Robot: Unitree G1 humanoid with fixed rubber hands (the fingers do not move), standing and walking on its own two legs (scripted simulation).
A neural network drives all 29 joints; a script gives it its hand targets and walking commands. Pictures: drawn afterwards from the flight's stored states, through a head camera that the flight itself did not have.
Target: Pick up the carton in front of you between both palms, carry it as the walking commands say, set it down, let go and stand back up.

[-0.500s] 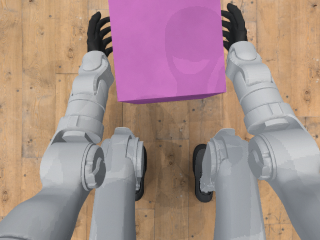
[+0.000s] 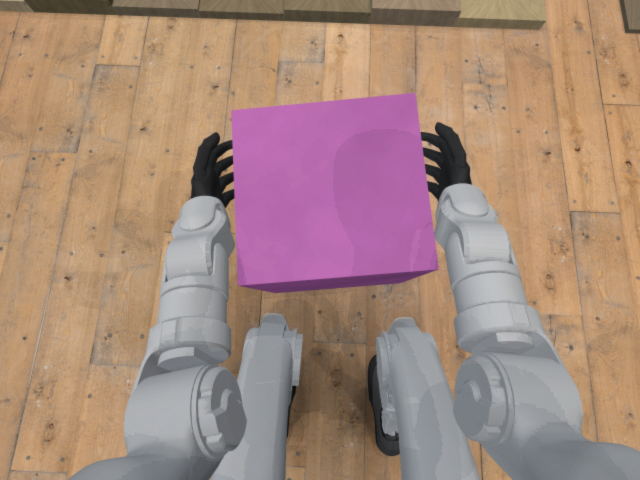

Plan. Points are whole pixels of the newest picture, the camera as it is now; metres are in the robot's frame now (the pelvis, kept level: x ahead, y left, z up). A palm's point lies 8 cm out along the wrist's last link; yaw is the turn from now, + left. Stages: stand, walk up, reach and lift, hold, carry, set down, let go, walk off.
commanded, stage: reach and lift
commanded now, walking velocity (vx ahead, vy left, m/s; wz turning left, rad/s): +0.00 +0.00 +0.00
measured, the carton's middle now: (331, 212) +0.44 +0.02 -0.13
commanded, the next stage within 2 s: none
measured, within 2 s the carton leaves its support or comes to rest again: neither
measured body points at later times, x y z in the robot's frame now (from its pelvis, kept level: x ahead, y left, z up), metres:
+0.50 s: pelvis +0.04 +0.00 +0.14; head +0.17 +0.01 +0.57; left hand +0.42 +0.17 +0.10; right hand +0.43 -0.14 +0.10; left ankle +0.10 +0.13 -0.49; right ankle +0.09 -0.12 -0.49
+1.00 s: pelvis +0.08 +0.00 +0.24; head +0.07 +0.01 +0.69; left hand +0.39 +0.16 +0.25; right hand +0.39 -0.14 +0.25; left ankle +0.10 +0.13 -0.49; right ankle +0.09 -0.12 -0.49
